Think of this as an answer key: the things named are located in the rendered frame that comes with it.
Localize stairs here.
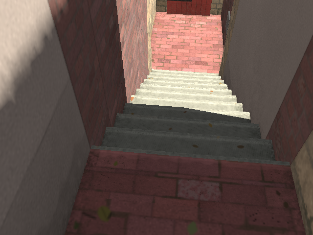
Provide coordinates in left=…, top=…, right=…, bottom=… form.
left=101, top=70, right=276, bottom=161

